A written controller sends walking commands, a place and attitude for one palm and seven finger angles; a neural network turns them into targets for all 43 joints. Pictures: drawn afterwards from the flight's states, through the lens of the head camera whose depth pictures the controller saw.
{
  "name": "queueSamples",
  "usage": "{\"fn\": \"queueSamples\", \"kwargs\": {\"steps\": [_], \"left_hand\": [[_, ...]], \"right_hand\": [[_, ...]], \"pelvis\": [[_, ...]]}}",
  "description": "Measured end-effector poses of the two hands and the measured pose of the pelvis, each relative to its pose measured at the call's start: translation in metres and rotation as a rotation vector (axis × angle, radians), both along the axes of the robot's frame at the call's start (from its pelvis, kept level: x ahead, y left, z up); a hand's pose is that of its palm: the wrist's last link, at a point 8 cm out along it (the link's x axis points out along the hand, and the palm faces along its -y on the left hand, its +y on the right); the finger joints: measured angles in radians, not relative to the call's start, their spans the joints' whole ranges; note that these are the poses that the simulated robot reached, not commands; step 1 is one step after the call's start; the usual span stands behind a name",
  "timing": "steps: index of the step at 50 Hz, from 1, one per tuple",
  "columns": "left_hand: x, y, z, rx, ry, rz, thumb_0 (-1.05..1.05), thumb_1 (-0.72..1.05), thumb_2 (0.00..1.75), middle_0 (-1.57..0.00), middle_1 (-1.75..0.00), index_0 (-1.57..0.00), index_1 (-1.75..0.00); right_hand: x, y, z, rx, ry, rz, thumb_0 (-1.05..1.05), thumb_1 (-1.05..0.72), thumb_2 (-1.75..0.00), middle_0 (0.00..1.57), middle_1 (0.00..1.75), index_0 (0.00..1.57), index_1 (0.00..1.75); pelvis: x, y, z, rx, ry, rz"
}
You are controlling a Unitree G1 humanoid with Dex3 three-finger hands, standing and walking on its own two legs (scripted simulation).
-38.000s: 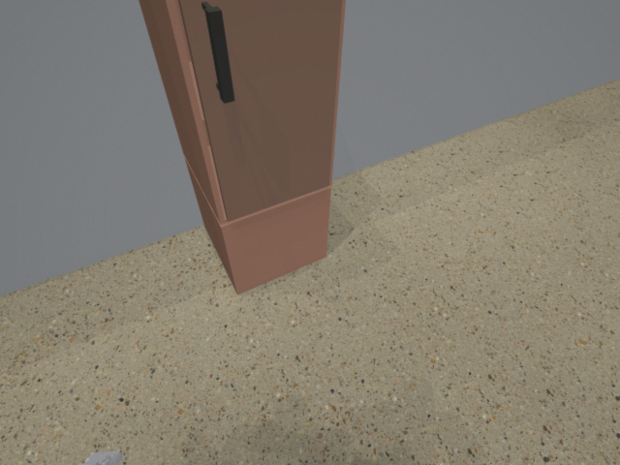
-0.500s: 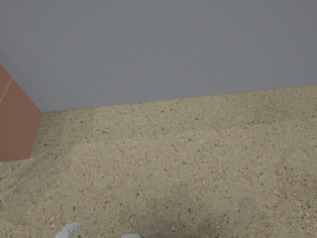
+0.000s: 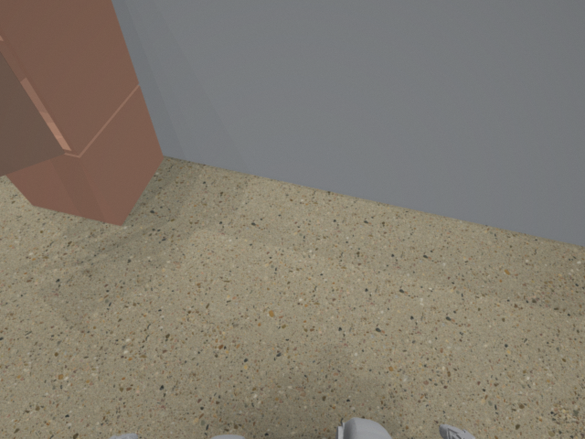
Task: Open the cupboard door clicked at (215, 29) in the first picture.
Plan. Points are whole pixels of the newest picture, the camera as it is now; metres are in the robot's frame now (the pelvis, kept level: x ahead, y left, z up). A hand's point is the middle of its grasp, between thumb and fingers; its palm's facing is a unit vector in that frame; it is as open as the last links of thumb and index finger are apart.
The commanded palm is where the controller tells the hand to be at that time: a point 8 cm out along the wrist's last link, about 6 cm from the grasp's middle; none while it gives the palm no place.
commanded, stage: turn to face it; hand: left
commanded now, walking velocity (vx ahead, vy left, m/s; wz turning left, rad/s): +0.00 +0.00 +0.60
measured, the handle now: out of the picture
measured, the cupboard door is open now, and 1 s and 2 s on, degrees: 49 49 49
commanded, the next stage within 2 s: take the last steps up to it in 0.96 s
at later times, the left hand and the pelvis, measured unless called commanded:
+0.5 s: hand out of the picture +0.04 +0.15 -0.16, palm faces +0.31 -0.92 -0.22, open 7.4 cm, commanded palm none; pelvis +0.02 -0.05 +0.01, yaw +19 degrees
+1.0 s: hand out of the picture +0.01 +0.17 -0.16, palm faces +0.50 -0.83 -0.26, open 7.4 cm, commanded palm none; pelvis +0.04 -0.05 +0.00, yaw +29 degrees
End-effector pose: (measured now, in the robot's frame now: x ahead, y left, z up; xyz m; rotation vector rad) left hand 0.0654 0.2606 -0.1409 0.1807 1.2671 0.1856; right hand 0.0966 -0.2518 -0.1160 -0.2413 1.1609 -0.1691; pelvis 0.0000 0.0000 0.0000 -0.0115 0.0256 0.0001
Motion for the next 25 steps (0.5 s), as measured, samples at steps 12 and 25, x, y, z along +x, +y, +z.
{"fn": "queueSamples", "kwargs": {"steps": [12,25], "left_hand": [[0.032,-0.031,0.026,0.073,-0.183,0.051,0.01,0.91,0.90,-0.20,-0.30,-0.19,-0.30],[-0.051,-0.063,0.016,-0.002,-0.071,0.266,0.00,0.91,0.89,-0.21,-0.30,-0.20,-0.30]], "right_hand": [[-0.008,-0.031,-0.031,0.069,0.117,0.043,0.01,-0.90,-0.90,0.20,0.30,0.20,0.30],[0.064,-0.023,-0.012,0.038,0.121,0.254,0.01,-0.91,-0.90,0.20,0.30,0.19,0.29]], "pelvis": [[0.010,-0.041,-0.007,0.019,-0.003,0.137],[0.018,-0.047,0.005,0.048,-0.014,0.338]]}}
